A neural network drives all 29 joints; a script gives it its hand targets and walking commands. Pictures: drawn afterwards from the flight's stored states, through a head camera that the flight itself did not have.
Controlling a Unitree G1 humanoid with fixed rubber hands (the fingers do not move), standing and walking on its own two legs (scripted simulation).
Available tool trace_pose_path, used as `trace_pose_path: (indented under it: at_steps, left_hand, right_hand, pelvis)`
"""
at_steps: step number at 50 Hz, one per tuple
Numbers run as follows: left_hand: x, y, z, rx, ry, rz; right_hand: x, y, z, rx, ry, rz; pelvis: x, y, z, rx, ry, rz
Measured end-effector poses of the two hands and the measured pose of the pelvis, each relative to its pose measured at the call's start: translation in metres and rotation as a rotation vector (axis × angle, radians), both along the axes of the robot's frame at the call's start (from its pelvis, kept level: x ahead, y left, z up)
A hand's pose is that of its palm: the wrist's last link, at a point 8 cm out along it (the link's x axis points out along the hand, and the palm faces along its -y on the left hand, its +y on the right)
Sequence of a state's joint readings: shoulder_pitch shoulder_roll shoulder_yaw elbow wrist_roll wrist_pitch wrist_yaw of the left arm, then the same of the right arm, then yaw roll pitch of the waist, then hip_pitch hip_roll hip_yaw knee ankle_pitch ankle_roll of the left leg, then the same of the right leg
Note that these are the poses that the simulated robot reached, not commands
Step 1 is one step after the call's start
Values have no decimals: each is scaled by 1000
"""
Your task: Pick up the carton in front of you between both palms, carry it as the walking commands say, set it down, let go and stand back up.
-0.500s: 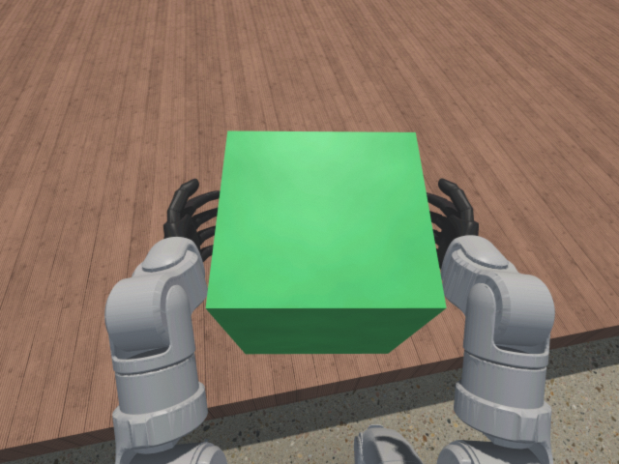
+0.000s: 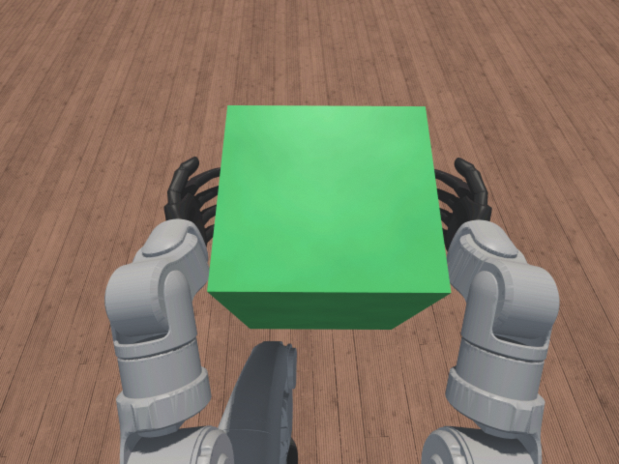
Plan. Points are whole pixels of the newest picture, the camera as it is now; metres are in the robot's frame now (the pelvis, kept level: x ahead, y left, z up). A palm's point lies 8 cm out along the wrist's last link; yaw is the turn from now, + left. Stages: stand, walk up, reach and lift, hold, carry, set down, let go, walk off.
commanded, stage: carry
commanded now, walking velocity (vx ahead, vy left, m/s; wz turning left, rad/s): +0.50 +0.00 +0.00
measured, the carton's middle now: (323, 236) +0.37 +0.03 +0.06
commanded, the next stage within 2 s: none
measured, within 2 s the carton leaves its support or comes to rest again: neither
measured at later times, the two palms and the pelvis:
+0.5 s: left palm out of the picture +0.73 +0.17 +0.31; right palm out of the picture +0.72 -0.13 +0.33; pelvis +0.37 +0.04 +0.13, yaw -1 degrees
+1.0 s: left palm out of the picture +1.00 +0.20 +0.23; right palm out of the picture +0.99 -0.10 +0.22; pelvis +0.70 +0.05 +0.14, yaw +1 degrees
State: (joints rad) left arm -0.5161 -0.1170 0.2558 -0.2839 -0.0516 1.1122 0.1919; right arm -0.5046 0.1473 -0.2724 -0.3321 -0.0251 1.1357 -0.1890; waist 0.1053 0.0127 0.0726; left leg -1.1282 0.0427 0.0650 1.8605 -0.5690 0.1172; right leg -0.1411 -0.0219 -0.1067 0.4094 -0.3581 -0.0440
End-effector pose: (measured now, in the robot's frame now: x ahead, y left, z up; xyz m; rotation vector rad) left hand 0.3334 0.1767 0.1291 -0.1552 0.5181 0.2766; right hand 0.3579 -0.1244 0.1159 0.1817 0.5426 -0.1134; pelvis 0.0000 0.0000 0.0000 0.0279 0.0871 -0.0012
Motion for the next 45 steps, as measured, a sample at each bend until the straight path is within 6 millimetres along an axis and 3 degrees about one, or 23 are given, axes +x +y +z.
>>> trace_pose_path:
  at_steps: [5, 9, 13, 18, 21, 24, 29, 33, 39, 45]
  left_hand:
    - [99, -1, 12, 5, 6, -73]
    - [175, -17, 29, -11, 40, -185]
    - [231, -27, 70, -24, 46, -211]
    - [305, -27, 135, -15, -17, -209]
    - [348, -20, 164, -17, -56, -187]
    - [387, -10, 179, -12, -70, -150]
    - [447, 4, 183, 1, -55, -93]
    - [486, 13, 169, 11, 44, -32]
    - [547, 17, 148, -31, 129, 3]
    - [609, 13, 119, -63, 156, -21]
  right_hand:
    - [79, 0, 14, -18, 2, -41]
    - [123, -15, 37, -45, 42, -134]
    - [168, -25, 79, -31, 48, -172]
    - [243, -26, 151, -52, -15, -174]
    - [294, -20, 188, -77, -55, -150]
    - [345, -10, 208, -94, -71, -106]
    - [432, 4, 205, -82, -63, -11]
    - [487, 15, 182, -56, 30, 40]
    - [549, 19, 158, -16, 124, 24]
    - [595, 14, 128, 2, 159, -41]
  pelvis:
    - [88, 23, 11, 17, 12, -1]
    - [146, 42, 39, 18, -15, 2]
    - [200, 52, 80, 8, -10, -5]
    - [266, 55, 124, -41, 4, -25]
    - [309, 49, 135, -55, 17, -17]
    - [355, 40, 135, -51, 15, -7]
    - [437, 22, 116, -35, -27, 16]
    - [481, 15, 120, -36, -28, 19]
    - [542, 14, 140, -13, 2, 34]
    - [620, 28, 148, -4, 25, 33]
